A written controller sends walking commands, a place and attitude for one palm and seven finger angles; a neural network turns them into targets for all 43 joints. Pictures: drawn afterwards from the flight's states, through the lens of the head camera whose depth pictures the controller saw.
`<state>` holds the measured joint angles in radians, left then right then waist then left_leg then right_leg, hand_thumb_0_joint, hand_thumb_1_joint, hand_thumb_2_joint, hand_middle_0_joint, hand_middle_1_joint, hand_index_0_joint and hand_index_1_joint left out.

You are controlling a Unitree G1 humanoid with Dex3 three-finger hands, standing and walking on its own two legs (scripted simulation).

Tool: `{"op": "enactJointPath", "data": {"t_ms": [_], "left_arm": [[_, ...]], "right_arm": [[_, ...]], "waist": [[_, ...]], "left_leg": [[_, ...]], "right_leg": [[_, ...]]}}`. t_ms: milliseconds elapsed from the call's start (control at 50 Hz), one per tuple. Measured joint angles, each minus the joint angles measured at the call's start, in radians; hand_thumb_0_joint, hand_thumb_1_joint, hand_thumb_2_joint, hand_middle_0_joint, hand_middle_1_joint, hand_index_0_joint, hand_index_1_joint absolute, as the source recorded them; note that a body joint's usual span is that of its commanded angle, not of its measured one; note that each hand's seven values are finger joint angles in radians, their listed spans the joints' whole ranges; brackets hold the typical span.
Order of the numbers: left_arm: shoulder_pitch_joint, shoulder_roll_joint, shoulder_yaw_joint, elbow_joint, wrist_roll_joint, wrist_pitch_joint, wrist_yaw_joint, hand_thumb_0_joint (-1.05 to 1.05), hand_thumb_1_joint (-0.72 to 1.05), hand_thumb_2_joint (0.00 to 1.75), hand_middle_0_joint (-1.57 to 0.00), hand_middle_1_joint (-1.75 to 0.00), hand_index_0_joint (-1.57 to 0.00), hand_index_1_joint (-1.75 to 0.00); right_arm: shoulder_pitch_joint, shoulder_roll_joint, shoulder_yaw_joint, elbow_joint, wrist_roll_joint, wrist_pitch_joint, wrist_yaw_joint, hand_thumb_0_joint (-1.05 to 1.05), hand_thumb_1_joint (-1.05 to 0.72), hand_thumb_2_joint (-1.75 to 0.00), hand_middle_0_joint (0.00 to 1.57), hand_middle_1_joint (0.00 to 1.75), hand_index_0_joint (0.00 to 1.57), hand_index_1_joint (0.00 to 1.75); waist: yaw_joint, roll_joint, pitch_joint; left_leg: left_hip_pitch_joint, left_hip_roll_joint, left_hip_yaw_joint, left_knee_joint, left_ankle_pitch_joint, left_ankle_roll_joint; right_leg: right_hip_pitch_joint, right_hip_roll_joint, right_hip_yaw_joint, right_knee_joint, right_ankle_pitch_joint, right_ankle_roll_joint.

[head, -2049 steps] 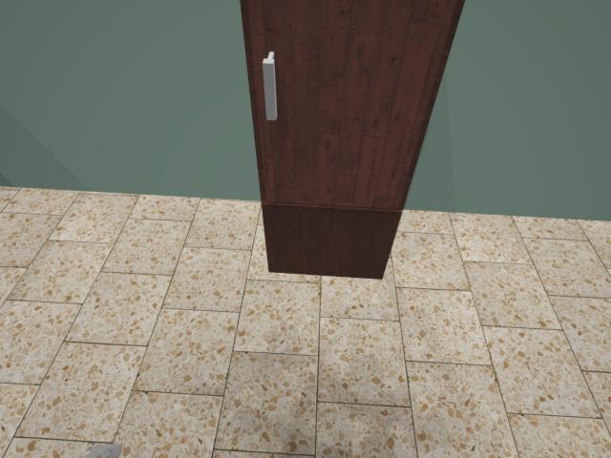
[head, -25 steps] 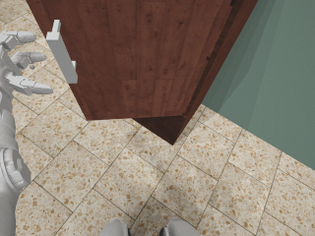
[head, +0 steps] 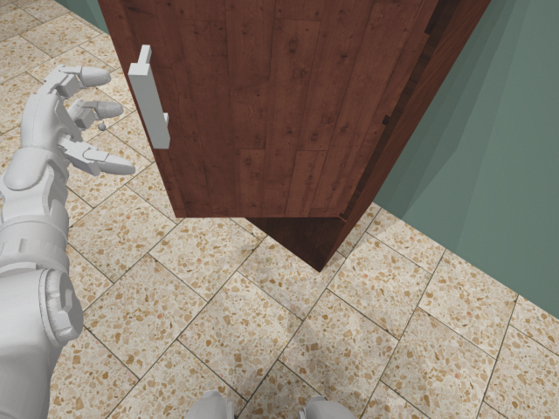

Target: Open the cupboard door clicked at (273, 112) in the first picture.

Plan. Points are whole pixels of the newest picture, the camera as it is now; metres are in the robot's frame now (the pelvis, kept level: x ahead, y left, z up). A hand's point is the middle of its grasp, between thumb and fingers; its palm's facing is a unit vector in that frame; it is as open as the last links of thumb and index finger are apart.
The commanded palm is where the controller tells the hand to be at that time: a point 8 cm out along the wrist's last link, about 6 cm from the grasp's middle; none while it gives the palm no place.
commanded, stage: move the hooked fingers beside the handle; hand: left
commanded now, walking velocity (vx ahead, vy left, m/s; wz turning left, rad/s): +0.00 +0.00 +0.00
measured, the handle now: (154, 100) +0.55 +0.16 +0.10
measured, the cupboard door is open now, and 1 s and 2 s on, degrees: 40 40 40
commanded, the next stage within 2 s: slide the fingers in behind the handle in 0.06 s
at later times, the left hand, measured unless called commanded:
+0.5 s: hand (118, 120) +0.51 +0.20 +0.11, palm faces -0.01 -1.00 +0.01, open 14.0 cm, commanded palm +0.48 +0.25 +0.10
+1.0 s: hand (148, 122) +0.50 +0.16 +0.10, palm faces -0.03 -1.00 +0.01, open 14.0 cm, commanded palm +0.48 +0.20 +0.10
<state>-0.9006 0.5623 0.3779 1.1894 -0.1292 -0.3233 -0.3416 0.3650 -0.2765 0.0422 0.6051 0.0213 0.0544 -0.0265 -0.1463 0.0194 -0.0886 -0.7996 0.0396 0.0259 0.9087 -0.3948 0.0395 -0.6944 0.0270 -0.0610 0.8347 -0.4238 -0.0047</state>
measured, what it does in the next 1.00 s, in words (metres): stands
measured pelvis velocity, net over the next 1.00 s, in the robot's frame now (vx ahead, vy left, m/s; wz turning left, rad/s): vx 0.00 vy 0.00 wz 0.00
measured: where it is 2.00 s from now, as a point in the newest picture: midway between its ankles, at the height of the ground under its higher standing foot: outside the picture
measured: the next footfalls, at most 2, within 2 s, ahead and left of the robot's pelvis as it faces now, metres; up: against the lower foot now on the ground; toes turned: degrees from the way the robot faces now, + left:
none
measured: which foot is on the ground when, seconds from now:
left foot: down 0.00-1.00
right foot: down 0.00-1.00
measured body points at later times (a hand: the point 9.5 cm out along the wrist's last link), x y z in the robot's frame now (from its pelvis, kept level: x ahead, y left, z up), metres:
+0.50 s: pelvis +0.00 -0.01 +0.00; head +0.11 +0.02 +0.43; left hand +0.50 +0.25 +0.11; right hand -0.04 -0.28 -0.10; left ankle +0.02 +0.09 -0.69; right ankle -0.02 -0.12 -0.69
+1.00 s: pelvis +0.00 +0.00 +0.00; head +0.10 +0.01 +0.44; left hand +0.50 +0.22 +0.11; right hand +0.02 -0.27 -0.11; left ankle +0.02 +0.09 -0.69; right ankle -0.02 -0.12 -0.69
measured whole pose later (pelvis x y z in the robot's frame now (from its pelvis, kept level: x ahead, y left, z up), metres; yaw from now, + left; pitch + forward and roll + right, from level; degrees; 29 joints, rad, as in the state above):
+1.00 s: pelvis +0.00 +0.00 +0.00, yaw +0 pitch +17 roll -3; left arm -0.93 0.44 0.32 1.16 -0.11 -0.33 -0.22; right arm 0.39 -0.27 0.03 0.62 0.00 0.04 0.00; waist -0.15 0.03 -0.10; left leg -0.82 0.04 0.03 0.92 -0.40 0.04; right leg -0.72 0.03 -0.05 0.86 -0.44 -0.01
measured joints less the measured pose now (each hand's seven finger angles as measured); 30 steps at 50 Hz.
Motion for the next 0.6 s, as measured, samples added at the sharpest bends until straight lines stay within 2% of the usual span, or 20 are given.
{"op": "enactJointPath", "data": {"t_ms": [80, 220, 400, 500, 600], "left_arm": [[-0.024, 0.003, -0.003, 0.015, -0.004, -0.006, -0.001, -0.01, -0.50, 0.30, -0.30, -1.20, -0.30, -1.20], [-0.059, 0.043, 0.022, 0.045, 0.017, 0.000, 0.004, -0.01, -0.50, 0.30, -0.30, -1.20, -0.30, -1.20], [-0.041, 0.045, 0.043, 0.031, 0.012, 0.015, 0.003, -0.01, -0.50, 0.30, -0.30, -1.20, -0.30, -1.20], [-0.025, 0.036, 0.045, 0.013, 0.008, 0.005, 0.011, -0.01, -0.50, 0.30, -0.30, -1.20, -0.30, -1.20], [-0.002, 0.002, 0.025, -0.027, 0.001, 0.001, 0.020, -0.01, -0.50, 0.30, -0.30, -1.20, -0.30, -1.20]], "right_arm": [[0.015, -0.005, 0.001, 0.017, -0.002, -0.006, -0.003, 0.01, -0.90, -0.90, 0.20, 0.30, 0.20, 0.30], [0.050, -0.015, -0.001, 0.029, -0.006, -0.014, -0.007, 0.01, -0.90, -0.90, 0.20, 0.30, 0.20, 0.30], [0.094, -0.018, -0.007, 0.034, -0.007, -0.001, -0.002, 0.01, -0.90, -0.90, 0.20, 0.30, 0.20, 0.30], [0.094, -0.011, -0.009, 0.030, -0.007, -0.001, 0.002, 0.01, -0.90, -0.90, 0.20, 0.30, 0.20, 0.30], [0.084, -0.005, -0.016, 0.027, -0.008, -0.002, 0.008, 0.01, -0.90, -0.90, 0.20, 0.30, 0.20, 0.30]], "waist": [[-0.004, 0.002, 0.005], [-0.032, 0.003, 0.012], [-0.042, 0.004, 0.010], [-0.041, 0.001, 0.008], [-0.028, 0.004, -0.002]], "left_leg": [[-0.015, 0.000, -0.003, 0.005, 0.005, -0.001], [-0.044, 0.008, -0.002, 0.013, 0.010, -0.004], [-0.039, 0.017, 0.006, 0.005, 0.008, -0.006], [-0.035, 0.019, 0.008, 0.003, 0.006, -0.006], [-0.027, 0.017, 0.007, 0.001, 0.001, -0.006]], "right_leg": [[-0.015, 0.000, -0.003, 0.007, 0.003, -0.001], [-0.047, 0.007, -0.001, 0.016, 0.009, -0.005], [-0.046, 0.016, 0.008, 0.006, 0.014, -0.007], [-0.042, 0.019, 0.011, 0.001, 0.014, -0.007], [-0.033, 0.017, 0.011, -0.003, 0.010, -0.006]]}}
